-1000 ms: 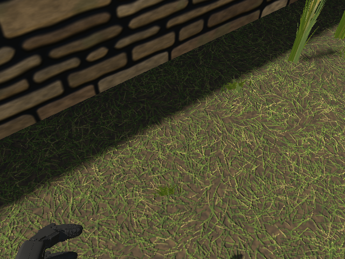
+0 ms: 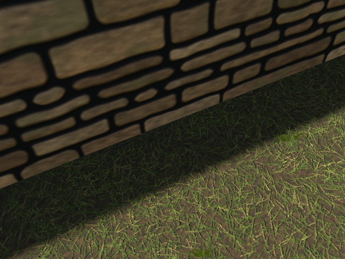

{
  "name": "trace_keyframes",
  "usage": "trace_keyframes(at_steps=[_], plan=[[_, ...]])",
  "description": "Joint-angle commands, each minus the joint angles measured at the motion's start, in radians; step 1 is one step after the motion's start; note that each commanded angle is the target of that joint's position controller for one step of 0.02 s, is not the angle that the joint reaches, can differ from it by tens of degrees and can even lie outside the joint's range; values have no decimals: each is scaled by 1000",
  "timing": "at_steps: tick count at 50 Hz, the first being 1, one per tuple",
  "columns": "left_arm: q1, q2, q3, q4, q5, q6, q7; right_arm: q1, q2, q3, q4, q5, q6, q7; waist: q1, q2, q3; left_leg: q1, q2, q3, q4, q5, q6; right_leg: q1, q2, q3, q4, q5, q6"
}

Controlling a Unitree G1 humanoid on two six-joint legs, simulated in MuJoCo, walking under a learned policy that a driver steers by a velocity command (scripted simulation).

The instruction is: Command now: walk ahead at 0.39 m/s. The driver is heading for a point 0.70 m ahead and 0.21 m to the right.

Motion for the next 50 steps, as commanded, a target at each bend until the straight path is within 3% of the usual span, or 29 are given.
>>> trace_keyframes(at_steps=[1, 3, 7, 12, 14, 15, 16, 17, 18, 19, 20, 22, 24, 26, 28, 30, 34, 38, 39, 40, 42, 43, 44, 45, 46, 47, 48, 49, 50], plan=[[64, 96, 8, -26, 5, -1, 5, -153, -83, -25, -117, -9, -41, 15, 37, -103, 74, -470, 106, -22, 57, 130, 13, 299, -289, 361, -281, 216, -157], [82, 99, 5, -21, 5, 13, 12, -172, -45, -16, -125, -14, -34, 30, 34, -121, 69, -417, 104, 26, -35, 193, -11, 253, -246, 258, -306, 332, -146], [90, 155, 11, -25, 7, 23, 34, -310, 2, 9, -170, -10, -34, 42, 58, -106, 104, -283, 73, 76, -329, 367, -40, 115, -204, 140, -356, 362, -133], [135, 170, 21, -3, -13, 24, 37, -385, -47, 2, -200, 0, -37, 54, 45, -120, 139, -204, 56, 53, -480, 443, 0, 157, -269, 126, -359, 382, -118], [130, 180, 29, -4, -12, 30, 36, -344, -81, -13, -194, -6, -40, 55, 1, -124, 96, -112, 31, 60, -497, 397, 34, 204, -282, 118, -267, 608, -97], [121, 189, 32, -7, -10, 36, 36, -263, -108, -28, -174, -9, -40, 50, -53, -132, 36, 11, 4, 76, -502, 371, 55, 203, -268, 106, -159, 781, -83], [111, 178, 27, -14, -3, 42, 35, -97, -145, -51, -125, -8, -37, 40, -138, -122, -64, 232, -11, 87, -510, 362, 81, 141, -220, 81, 29, 848, -57], [107, 138, 11, -44, 18, 43, 35, 93, -205, -71, -86, -19, -31, 25, -208, -37, -211, 553, 161, -98, -475, 300, 134, -81, -167, 63, 329, 584, -26], [262, -28, -33, -54, 8, 28, 28, 137, -277, -78, -61, -32, -28, 33, -116, 270, -396, 829, 424, -593, -628, 4, 281, -402, 19, 61, 695, -175, 25], [191, 102, 0, -44, -24, 11, 24, 119, -168, -52, -65, -29, -31, 33, -151, 184, -331, 729, 413, -697, -759, -151, 252, -492, -13, 177, 818, -228, 15], [82, 164, 23, -88, -48, 4, 25, 28, -133, -38, -66, -24, -38, 31, -133, 141, -149, 581, 384, -532, -780, -115, 200, -556, -58, 154, 838, -140, 2], [25, 132, 26, -100, -23, 7, 39, -91, -88, -25, -59, -29, -51, 25, -70, 55, -20, 333, 312, -291, -831, 135, 159, -485, -137, 131, 747, 8, 9], [78, 82, 25, -91, -21, 38, 39, -135, -60, -21, -39, -41, -68, 29, -14, 76, -12, 225, 269, -158, -883, 227, 147, -387, -172, 141, 704, 59, 16], [66, 57, 26, -108, -21, 64, 41, -144, -65, -24, -15, -35, -80, 29, 4, 58, 22, 174, 271, -75, -920, 280, 159, -404, -183, 138, 673, 75, 26], [-14, 55, 24, -153, -9, 78, 41, -138, -99, -32, 2, -43, -87, 22, 0, 30, 59, 172, 293, -38, -948, 299, 177, -486, -184, 154, 608, 142, 38], [-49, 65, 27, -175, 1, 74, 34, -114, -124, -37, 19, -54, -82, 17, -10, 20, 65, 202, 276, 33, -951, 351, 170, -524, -172, 161, 520, 255, 45], [-197, 53, 18, -228, 2, 56, 2, -76, -149, -37, 38, -47, -64, 2, -66, 3, 90, 251, 249, 167, -950, 418, 139, -507, -148, 69, 292, 416, 48], [-332, 54, 7, -301, -9, 47, -28, 9, -182, -46, 73, -31, -33, 3, -119, 6, 119, 412, 288, 213, -901, 470, 130, -560, -136, 18, 159, 370, 19], [-356, 67, 8, -320, -9, 41, -42, 27, -170, -40, 81, -31, -16, -1, -117, -1, 118, 453, 299, 211, -882, 501, 121, -563, -127, 6, 143, 324, 6], [-342, 70, 10, -326, -12, 38, -55, 32, -162, -37, 82, -31, -7, 0, -102, 15, 110, 496, 314, 223, -837, 599, 110, -559, -110, -9, 139, 276, -12], [-281, 103, 24, -328, -14, 39, -65, 2, -206, -44, 64, -33, 11, -7, -50, 63, 44, 517, 312, 256, -682, 972, 83, -437, -43, -71, 148, 151, -51], [-180, 136, 44, -309, -16, 39, -63, -6, -220, -46, 55, -34, 22, -13, 10, 80, -19, 493, 304, 273, -524, 1124, 70, -302, 6, -98, 155, 95, -75], [-8, 191, 77, -265, -17, 39, -53, -18, -216, -41, 43, -31, 28, -19, 104, 63, -108, 390, 271, 299, -298, 1124, 37, -53, 52, -97, 88, 142, -114], [140, 287, 114, -228, -15, 50, -26, 6, -174, -22, 15, -46, 14, -19, 153, -76, -202, 116, 223, 297, 22, 774, -10, 268, -81, 144, 64, 139, -178], [76, 371, 124, -262, -8, 48, -12, 51, -35, 19, -50, -51, -34, 0, 39, -323, -296, -355, -31, 182, 399, -110, -82, 580, -341, 771, -89, 39, -403], [108, 292, 99, -283, 17, 35, -5, -60, -138, 4, -62, -16, -90, 21, 117, -181, -369, -464, -9, -51, 470, -118, -51, 626, -376, 868, -187, 75, -391], [90, 239, 87, -279, 25, 24, -1, -151, -163, -1, -93, 10, -112, 30, 124, -136, -251, -509, 39, -58, 417, -34, -21, 537, -338, 684, -174, 209, -342], [23, 213, 80, -287, 15, 16, -3, -139, -149, 6, -89, -8, -114, 25, 59, -25, -153, -453, 90, -52, 294, 39, -17, 360, -293, 544, -164, 354, -300], [-49, 175, 68, -306, 7, 17, 0, -123, -160, -2, -73, -33, -103, 16, 12, -3, -111, -360, 125, -47, 196, 71, -29, 220, -253, 444, -175, 440, -275]])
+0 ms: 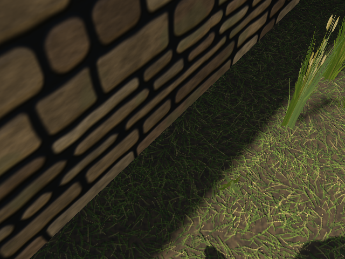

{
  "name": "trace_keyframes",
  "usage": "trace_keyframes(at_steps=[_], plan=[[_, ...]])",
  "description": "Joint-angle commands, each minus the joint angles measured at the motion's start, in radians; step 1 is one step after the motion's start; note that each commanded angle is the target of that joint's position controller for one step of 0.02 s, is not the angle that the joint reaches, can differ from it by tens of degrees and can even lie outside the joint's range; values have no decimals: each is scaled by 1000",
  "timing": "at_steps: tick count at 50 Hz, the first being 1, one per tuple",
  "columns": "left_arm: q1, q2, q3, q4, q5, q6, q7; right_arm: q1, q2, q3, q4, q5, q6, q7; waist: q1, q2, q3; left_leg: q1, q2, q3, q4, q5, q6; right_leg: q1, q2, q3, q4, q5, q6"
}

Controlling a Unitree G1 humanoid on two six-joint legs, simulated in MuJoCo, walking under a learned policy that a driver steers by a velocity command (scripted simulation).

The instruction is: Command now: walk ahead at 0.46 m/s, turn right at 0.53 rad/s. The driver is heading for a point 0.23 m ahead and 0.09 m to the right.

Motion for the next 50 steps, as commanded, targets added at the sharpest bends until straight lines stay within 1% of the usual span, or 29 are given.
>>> trace_keyframes(at_steps=[1, 2, 4, 5, 6, 8, 10, 11, 13, 14, 15, 16, 17, 18, 19, 20, 21, 22, 24, 25, 27, 28, 29, 30, 31, 33, 35, 37, 50], plan=[[45, 118, 27, -68, 8, -15, 19, -25, -149, -31, -102, -18, -28, -1, -1, -3, -147, -291, 78, -78, -59, 64, -3, 347, -289, 380, -281, 396, -229], [15, 119, 23, -70, 13, -21, 20, 14, -143, -31, -87, -31, -8, -1, -37, -10, -124, -226, 75, -68, -92, 59, -19, 258, -280, 353, -303, 495, -230], [-7, 147, 27, -63, 8, -28, 24, 34, -110, -22, -86, -33, 16, -4, -62, -20, -101, -139, 50, -20, -240, 100, -48, 141, -226, 223, -307, 673, -208], [-20, 160, 32, -63, 6, -21, 31, 5, -100, -16, -100, -44, 21, -8, -60, -41, -93, -120, 31, 0, -338, 164, -58, 110, -185, 161, -292, 728, -182], [-12, 162, 32, -56, 4, -13, 39, -33, -76, -6, -108, -45, 23, -6, -42, -53, -100, -92, 13, 14, -437, 238, -64, 103, -154, 118, -275, 732, -158], [41, 165, 34, -37, 0, 3, 49, -97, -63, 6, -121, -34, 22, 5, 10, -62, -138, -65, -14, 16, -591, 404, -70, 164, -147, 117, -262, 651, -133], [45, 153, 27, -23, 2, 15, 54, -104, -83, 8, -116, -17, 26, 17, 22, -83, -154, -51, -13, -14, -658, 490, -60, 221, -184, 165, -254, 542, -127], [44, 146, 22, -14, 1, 18, 52, -104, -106, 6, -108, -13, 24, 15, 23, -86, -143, -43, -9, -25, -679, 482, -57, 245, -194, 184, -234, 494, -118], [38, 132, 15, 8, 2, 25, 52, -91, -147, -6, -100, -27, 16, 12, 8, -103, -135, -26, -8, -39, -741, 462, -27, 299, -214, 224, -165, 449, -90], [13, 111, 6, 5, 3, 27, 51, -58, -158, -11, -90, -34, 11, 8, -24, -108, -141, 23, -10, -36, -801, 489, -7, 315, -197, 231, -106, 442, -66], [21, 88, -3, 10, 7, 30, 53, -33, -182, -18, -78, -56, 6, 3, -37, -87, -153, 91, 4, -31, -862, 619, 12, 325, -131, 210, -11, 404, -29], [68, 56, -15, 9, 23, 27, 54, -26, -217, -15, -94, -83, 4, -4, -15, 9, -226, 254, 105, -123, -802, 965, 63, 252, -51, 197, 128, 215, 14], [184, 17, -32, 25, 27, 25, 50, -5, -219, -13, -79, -98, 17, -7, 20, 206, -301, 444, 285, -348, -775, 1193, 247, 66, 24, 193, 344, -243, 77], [157, 84, -25, 29, 22, 42, 47, 38, -174, -9, -43, -77, 24, 2, -13, 203, -365, 452, 367, -472, -820, 1111, 335, 4, 36, 231, 475, -525, 108], [108, 140, -12, 21, 10, 60, 49, 20, -158, -5, -41, -47, 30, 12, -22, 136, -332, 416, 354, -468, -850, 873, 317, -34, 5, 258, 534, -538, 117], [58, 145, -10, 21, 5, 84, 58, -22, -148, -3, -41, -39, 38, 14, -18, 89, -277, 362, 316, -424, -877, 668, 276, -56, -22, 240, 549, -495, 133], [37, 130, -15, 20, 9, 109, 64, -77, -131, 4, -44, -36, 45, 14, -2, 79, -211, 266, 282, -374, -915, 503, 241, -46, -49, 224, 472, -457, 145], [32, 109, -22, 22, 14, 128, 67, -131, -124, 8, -45, -39, 53, 10, 22, 108, -173, 179, 242, -327, -952, 351, 199, 15, -78, 201, 343, -413, 153], [49, 65, -37, 53, 19, 139, 71, -178, -136, 6, -44, -53, 76, 0, 29, 166, -134, 48, 158, -221, -1001, 216, 151, 176, -66, 116, 117, -282, 156], [72, 58, -36, 78, 22, 136, 71, -176, -143, 6, -37, -50, 82, -5, 37, 175, -141, 27, 128, -179, -991, 162, 132, 251, -53, 88, 2, -141, 146], [81, 74, -30, 111, 26, 136, 68, -119, -136, 12, -9, -34, 80, -10, 30, 159, -134, -10, 91, -137, -985, -7, 73, 345, -31, 63, -146, 11, 104], [62, 101, -28, 104, 35, 138, 69, -98, -126, 20, 4, -39, 69, -7, 20, 124, -122, -39, 85, -128, -971, -57, 31, 357, -82, 117, -148, 31, 74], [37, 133, -27, 99, 32, 140, 72, -95, -142, 18, 1, -50, 61, -4, -7, 66, -96, -7, 51, -91, -949, -41, -6, 256, -112, 160, -151, -80, 30], [7, 114, -34, 105, 29, 130, 68, -128, -134, 20, -3, -60, 57, -2, -17, 18, -78, 91, 24, -51, -904, 47, -32, 134, -101, 165, -168, -210, 13], [-25, 88, -43, 104, 31, 116, 64, -142, -122, 25, 0, -62, 55, -3, -22, 1, -74, 147, 19, -45, -854, 133, -35, 95, -99, 168, -195, -200, 21], [-39, 94, -46, 118, 32, 93, 60, -112, -124, 28, 22, -51, 56, -10, -39, -33, -83, 182, 18, -33, -809, 267, -19, 105, -96, 167, -205, -66, 42], [-5, 91, -50, 140, 23, 83, 58, -92, -130, 32, 42, -48, 58, -11, -32, -31, -94, 182, 17, -29, -797, 344, -13, 148, -88, 156, -185, 53, 48], [18, 92, -52, 158, 19, 87, 59, -93, -129, 38, 56, -46, 62, -9, -26, -33, -95, 181, 15, -22, -791, 366, -19, 172, -83, 151, -179, 115, 44], [39, 99, -53, 207, 19, 106, 63, -106, -155, 56, 137, -40, 77, -15, -15, -7, -84, 180, 17, -6, -785, 375, -52, 229, -73, 147, -192, 250, 27]])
